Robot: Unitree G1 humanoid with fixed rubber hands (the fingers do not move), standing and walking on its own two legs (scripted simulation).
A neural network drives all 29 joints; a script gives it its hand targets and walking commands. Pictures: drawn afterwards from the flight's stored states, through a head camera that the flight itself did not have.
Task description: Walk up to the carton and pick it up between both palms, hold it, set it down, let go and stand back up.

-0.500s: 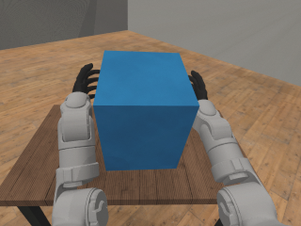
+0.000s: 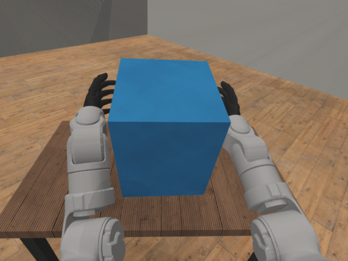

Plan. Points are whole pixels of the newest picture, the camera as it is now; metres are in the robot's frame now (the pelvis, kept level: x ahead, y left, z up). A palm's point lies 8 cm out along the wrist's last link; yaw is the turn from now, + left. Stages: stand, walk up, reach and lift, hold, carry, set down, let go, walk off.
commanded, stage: hold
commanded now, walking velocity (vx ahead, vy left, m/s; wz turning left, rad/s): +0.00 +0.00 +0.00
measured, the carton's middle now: (164, 130) +0.38 +0.01 +0.18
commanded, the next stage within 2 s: none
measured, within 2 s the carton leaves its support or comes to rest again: neither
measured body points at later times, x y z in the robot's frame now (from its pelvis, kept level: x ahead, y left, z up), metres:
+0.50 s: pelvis +0.00 +0.00 +0.00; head -0.07 +0.03 +0.44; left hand +0.37 +0.16 +0.25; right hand +0.37 -0.14 +0.23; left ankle +0.04 +0.12 -0.75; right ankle -0.02 -0.11 -0.75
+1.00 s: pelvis -0.01 +0.00 +0.00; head -0.07 +0.04 +0.44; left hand +0.37 +0.16 +0.25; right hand +0.37 -0.14 +0.22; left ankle +0.04 +0.12 -0.75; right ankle -0.02 -0.11 -0.75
